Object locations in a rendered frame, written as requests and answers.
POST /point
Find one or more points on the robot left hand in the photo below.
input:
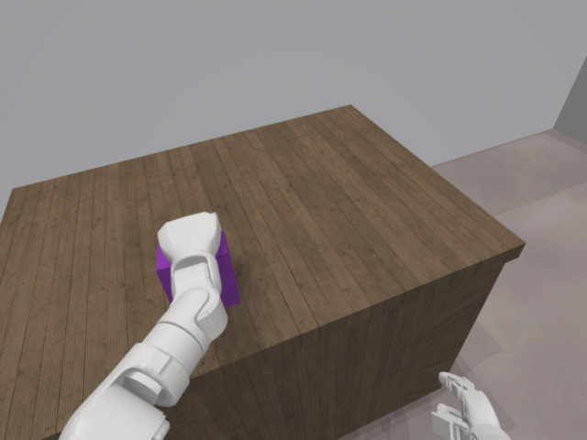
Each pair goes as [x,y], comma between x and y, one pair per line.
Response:
[193,232]

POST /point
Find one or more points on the sponge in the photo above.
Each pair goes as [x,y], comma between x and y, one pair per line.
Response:
[229,294]

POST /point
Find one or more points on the left robot upper arm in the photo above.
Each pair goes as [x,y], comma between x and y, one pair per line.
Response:
[118,414]

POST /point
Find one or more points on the table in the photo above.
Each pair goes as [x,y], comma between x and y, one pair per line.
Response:
[360,273]

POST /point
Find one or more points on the left robot forearm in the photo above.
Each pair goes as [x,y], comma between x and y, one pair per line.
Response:
[157,370]

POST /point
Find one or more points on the robot right hand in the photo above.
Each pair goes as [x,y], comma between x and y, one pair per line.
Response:
[475,409]

